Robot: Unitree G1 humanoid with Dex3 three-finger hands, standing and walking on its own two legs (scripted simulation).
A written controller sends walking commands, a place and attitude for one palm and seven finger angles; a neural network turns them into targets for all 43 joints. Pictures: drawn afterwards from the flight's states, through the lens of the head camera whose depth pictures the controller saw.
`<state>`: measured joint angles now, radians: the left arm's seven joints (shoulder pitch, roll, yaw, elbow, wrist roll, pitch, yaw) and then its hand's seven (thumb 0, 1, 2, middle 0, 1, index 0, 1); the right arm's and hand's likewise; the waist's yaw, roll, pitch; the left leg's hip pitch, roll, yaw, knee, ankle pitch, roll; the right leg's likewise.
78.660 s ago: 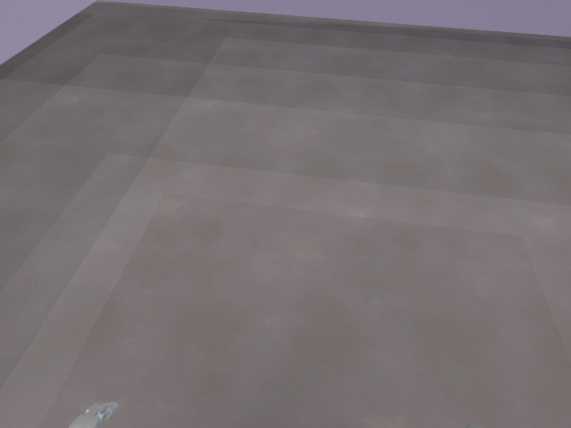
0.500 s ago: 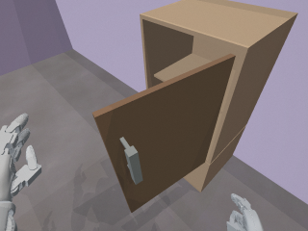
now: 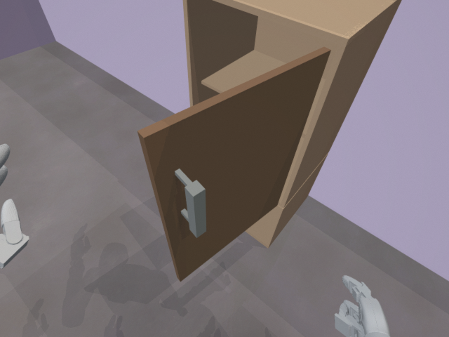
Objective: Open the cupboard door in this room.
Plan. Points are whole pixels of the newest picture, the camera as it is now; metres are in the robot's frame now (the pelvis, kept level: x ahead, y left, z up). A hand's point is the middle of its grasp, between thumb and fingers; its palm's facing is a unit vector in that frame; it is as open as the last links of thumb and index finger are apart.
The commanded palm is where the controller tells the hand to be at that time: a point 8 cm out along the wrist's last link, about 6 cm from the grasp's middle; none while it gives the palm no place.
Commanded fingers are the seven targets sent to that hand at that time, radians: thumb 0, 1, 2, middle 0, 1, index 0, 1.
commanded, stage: step back with the hand held close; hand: left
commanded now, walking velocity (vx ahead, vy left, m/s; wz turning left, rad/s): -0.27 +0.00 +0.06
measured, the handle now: (189, 203) +0.34 +0.09 +0.05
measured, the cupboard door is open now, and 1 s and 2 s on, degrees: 80 80 80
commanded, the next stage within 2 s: stop stepping back and stand still in 0.56 s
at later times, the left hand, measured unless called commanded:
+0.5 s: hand out of the picture +0.08 +0.28 +0.16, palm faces +0.41 -0.77 -0.48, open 7.5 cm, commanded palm +0.01 +0.32 +0.18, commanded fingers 0.00 0.90 0.90 -0.20 -0.30 -0.20 -0.30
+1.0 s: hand out of the picture -0.09 +0.36 +0.19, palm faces +0.53 -0.73 -0.43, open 7.4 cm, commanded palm -0.11 +0.39 +0.18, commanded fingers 0.00 0.90 0.90 -0.20 -0.30 -0.20 -0.30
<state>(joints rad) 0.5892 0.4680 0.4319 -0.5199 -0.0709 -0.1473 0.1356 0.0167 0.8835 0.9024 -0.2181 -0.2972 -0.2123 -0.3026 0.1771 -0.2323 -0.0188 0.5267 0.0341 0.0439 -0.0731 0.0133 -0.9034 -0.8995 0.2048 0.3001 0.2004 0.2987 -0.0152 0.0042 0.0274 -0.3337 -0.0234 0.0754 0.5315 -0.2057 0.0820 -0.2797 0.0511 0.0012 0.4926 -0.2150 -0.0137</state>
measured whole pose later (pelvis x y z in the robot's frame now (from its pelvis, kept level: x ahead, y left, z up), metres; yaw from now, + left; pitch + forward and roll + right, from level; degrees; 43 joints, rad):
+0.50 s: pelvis -0.11 +0.01 -0.01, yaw +3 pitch +1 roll -4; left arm 0.58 0.45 0.43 -0.56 -0.06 -0.22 0.13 0.02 0.88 0.90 -0.22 -0.30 -0.21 -0.30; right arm 0.17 -0.20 0.00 0.59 0.00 -0.06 -0.05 0.01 -0.90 -0.90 0.21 0.30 0.21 0.30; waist 0.00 0.02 0.04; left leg -0.50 -0.02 0.04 0.51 -0.13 0.06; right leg -0.29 0.07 0.02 0.52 -0.25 0.00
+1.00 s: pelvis -0.24 +0.08 -0.04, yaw +3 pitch +0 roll -4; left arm 0.55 0.53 0.54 -0.72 -0.08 -0.22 0.11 0.01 0.88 0.90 -0.22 -0.30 -0.21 -0.30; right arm 0.21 -0.15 -0.02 0.70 0.01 -0.10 0.00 0.01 -0.90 -0.90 0.21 0.30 0.20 0.30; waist 0.08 -0.06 -0.05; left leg -0.69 -0.01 -0.05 1.29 -0.41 -0.04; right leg -0.20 0.06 -0.05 0.74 -0.53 -0.05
